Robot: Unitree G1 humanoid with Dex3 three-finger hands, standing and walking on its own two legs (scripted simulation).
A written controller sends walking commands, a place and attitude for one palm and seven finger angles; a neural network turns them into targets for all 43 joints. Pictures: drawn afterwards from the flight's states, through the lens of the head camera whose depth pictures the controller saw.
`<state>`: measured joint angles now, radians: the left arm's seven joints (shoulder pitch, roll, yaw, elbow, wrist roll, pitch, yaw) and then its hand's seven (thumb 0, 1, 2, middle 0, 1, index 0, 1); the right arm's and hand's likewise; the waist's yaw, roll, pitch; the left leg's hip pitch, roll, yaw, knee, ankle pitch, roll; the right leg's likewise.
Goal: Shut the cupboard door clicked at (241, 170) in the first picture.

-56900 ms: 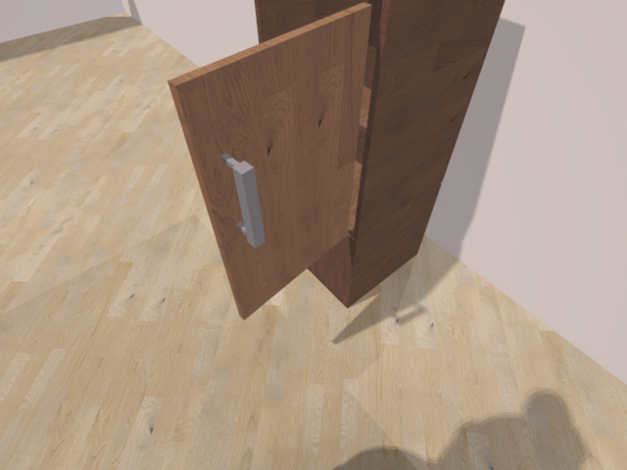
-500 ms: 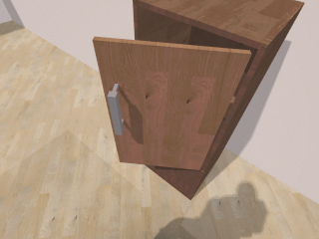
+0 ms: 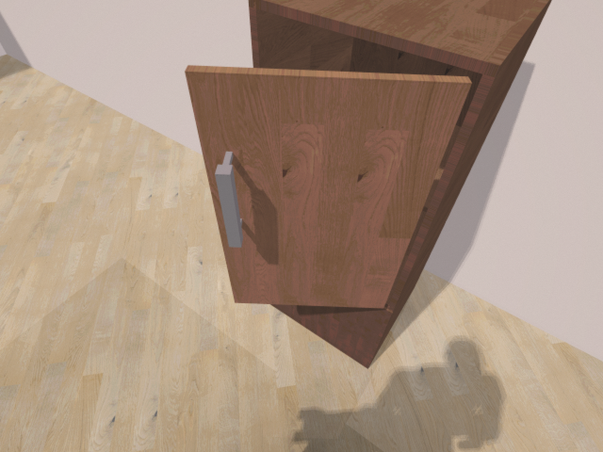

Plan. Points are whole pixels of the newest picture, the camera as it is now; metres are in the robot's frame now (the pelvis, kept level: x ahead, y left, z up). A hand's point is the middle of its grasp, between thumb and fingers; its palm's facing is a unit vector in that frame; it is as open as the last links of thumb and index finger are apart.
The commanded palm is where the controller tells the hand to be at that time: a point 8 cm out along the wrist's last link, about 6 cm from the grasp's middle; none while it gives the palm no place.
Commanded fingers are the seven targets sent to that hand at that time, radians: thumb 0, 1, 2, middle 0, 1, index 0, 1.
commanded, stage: come to a stop and stand still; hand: left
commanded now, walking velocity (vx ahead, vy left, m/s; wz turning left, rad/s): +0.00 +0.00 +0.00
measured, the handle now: (232, 201) +0.48 +0.15 +0.04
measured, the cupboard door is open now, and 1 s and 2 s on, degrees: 33 33 33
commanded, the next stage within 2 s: look again from close up in 0.36 s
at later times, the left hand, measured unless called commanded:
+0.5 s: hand out of the picture -0.04 +0.20 -0.17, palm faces +0.01 -0.98 -0.19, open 7.4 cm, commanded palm none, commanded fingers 0.00 0.90 0.90 -0.20 -0.30 -0.20 -0.30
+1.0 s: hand out of the picture +0.01 +0.19 -0.17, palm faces +0.02 -0.99 -0.17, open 7.4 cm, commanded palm none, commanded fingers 0.00 0.90 0.90 -0.20 -0.30 -0.20 -0.30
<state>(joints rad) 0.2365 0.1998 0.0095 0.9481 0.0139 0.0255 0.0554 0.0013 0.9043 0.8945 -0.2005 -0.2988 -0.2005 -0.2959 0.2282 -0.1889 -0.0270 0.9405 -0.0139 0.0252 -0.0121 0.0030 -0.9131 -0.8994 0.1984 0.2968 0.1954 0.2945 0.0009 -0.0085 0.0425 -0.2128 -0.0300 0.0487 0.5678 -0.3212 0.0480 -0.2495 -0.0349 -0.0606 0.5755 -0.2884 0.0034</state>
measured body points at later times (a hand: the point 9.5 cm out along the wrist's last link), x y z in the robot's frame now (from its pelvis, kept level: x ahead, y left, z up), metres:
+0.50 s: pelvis -0.02 +0.03 +0.01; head -0.02 +0.04 +0.46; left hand -0.04 +0.25 -0.15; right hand +0.00 -0.21 -0.14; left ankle -0.01 +0.09 -0.73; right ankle +0.01 -0.12 -0.73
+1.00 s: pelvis +0.00 +0.02 +0.01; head +0.00 +0.04 +0.46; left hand +0.01 +0.24 -0.16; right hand +0.02 -0.21 -0.14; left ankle -0.01 +0.09 -0.73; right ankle +0.01 -0.12 -0.73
